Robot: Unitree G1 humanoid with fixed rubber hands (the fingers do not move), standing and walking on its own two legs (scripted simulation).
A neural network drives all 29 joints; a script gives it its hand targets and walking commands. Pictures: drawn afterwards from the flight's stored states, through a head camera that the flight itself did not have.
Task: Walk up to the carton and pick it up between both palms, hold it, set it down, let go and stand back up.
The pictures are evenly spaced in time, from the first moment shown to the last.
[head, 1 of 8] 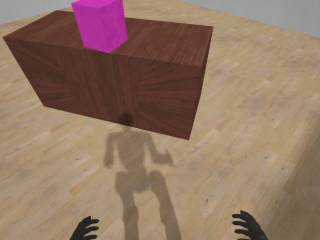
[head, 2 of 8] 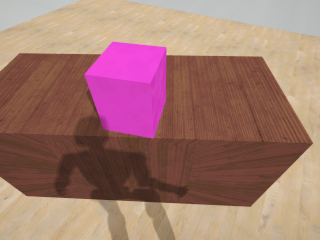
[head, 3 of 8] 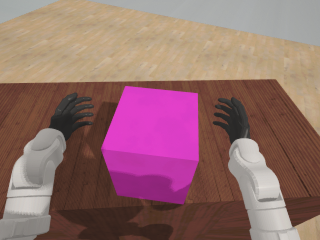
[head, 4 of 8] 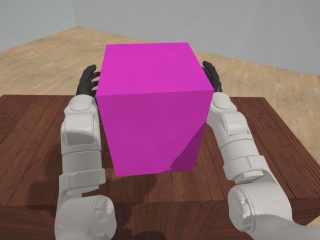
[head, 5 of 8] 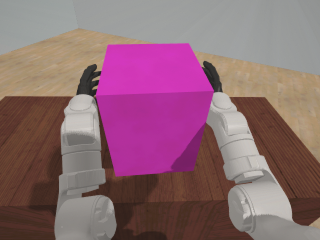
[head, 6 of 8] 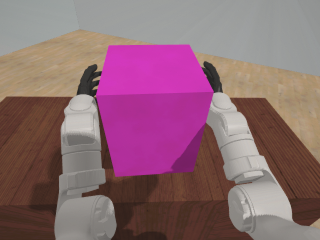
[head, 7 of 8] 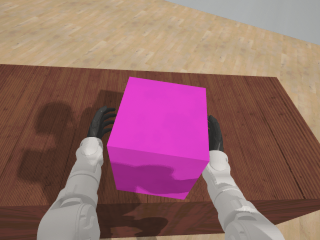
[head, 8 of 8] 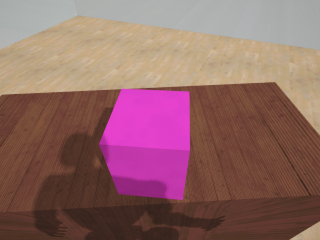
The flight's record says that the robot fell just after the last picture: no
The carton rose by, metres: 0.19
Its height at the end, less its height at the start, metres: +0.00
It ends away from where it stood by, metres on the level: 0.01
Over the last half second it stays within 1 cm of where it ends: yes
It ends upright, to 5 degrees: yes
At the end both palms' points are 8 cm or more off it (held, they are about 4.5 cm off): yes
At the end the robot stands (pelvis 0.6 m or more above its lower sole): yes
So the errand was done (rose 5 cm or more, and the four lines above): yes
